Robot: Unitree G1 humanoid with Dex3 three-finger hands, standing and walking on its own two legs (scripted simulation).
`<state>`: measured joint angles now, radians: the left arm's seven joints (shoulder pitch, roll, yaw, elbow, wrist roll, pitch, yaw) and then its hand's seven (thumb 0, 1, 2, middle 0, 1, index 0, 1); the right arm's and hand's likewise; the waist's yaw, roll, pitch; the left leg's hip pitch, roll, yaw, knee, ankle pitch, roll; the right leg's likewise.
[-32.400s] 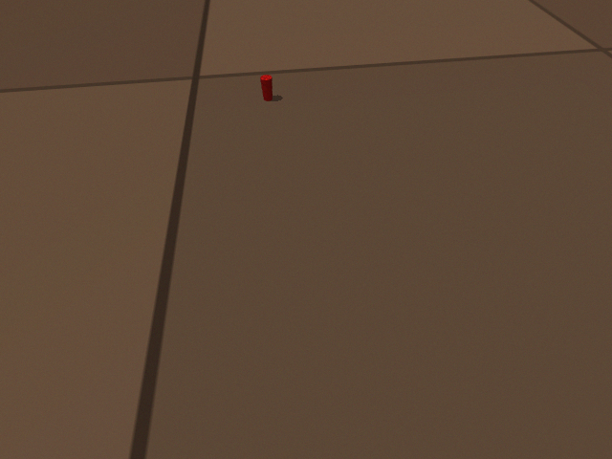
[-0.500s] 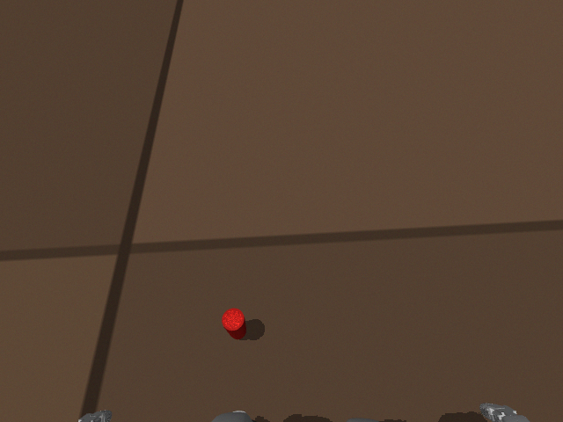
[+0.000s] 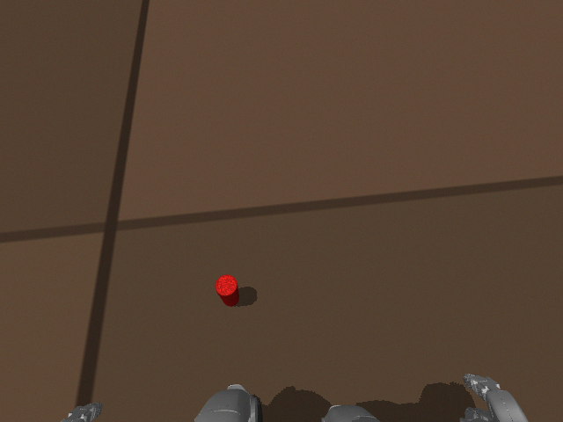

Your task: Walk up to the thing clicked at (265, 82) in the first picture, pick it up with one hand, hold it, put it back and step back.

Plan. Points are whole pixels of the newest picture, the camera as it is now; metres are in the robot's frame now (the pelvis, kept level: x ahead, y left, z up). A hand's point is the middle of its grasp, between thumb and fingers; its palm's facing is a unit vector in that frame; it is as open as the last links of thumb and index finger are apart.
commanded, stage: step back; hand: left
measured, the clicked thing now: (228, 292) +0.51 +0.18 -0.68
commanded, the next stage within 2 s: none
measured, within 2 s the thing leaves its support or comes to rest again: neither
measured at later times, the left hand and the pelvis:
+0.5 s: hand out of the picture -0.01 +0.28 -0.14, palm faces +0.07 -0.93 -0.35, open 7.4 cm; pelvis -0.12 +0.02 +0.01, yaw +4 degrees
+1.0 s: hand out of the picture -0.18 +0.25 -0.12, palm faces +0.01 -0.90 -0.44, open 7.4 cm; pelvis -0.27 -0.02 +0.01, yaw +1 degrees
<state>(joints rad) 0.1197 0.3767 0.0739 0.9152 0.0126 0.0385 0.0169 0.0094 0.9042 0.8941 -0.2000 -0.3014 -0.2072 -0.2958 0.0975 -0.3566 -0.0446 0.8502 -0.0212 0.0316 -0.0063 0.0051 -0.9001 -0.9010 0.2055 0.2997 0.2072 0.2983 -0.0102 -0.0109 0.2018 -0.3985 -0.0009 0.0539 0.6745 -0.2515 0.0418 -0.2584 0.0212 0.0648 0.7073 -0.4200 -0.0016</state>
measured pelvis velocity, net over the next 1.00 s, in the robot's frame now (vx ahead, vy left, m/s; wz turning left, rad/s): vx -0.27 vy -0.02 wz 0.02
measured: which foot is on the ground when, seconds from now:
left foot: down 0.00-0.04, up 0.06-0.34, down 0.36-0.80, up 0.82-1.00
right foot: down 0.00-0.38, up 0.40-0.74, down 0.76-1.00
